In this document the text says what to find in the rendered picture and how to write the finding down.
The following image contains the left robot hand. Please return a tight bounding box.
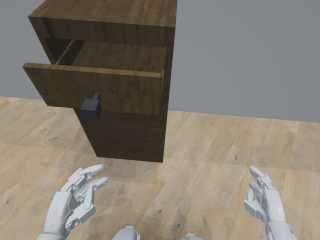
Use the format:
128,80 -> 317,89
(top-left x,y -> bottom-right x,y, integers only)
43,164 -> 109,239

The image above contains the handle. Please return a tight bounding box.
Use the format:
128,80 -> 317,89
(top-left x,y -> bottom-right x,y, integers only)
80,92 -> 103,120

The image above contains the right robot forearm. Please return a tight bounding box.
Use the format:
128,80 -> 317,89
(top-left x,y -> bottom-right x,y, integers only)
265,220 -> 298,240

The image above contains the drawer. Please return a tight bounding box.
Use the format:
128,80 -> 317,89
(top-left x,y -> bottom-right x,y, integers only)
22,39 -> 168,116

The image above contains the cabinet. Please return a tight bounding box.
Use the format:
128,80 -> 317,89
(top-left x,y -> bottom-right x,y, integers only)
28,0 -> 178,163

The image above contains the right robot hand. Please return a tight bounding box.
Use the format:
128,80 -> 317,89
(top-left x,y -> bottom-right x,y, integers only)
244,166 -> 287,224

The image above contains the left robot thigh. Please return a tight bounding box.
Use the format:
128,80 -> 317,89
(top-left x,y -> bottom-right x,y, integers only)
112,228 -> 141,240

